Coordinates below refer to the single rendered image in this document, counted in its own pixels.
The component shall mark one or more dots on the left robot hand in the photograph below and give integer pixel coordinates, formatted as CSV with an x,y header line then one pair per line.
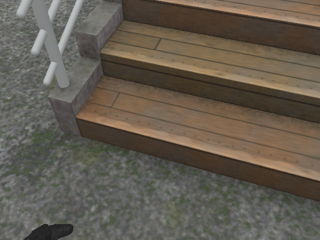
x,y
50,232

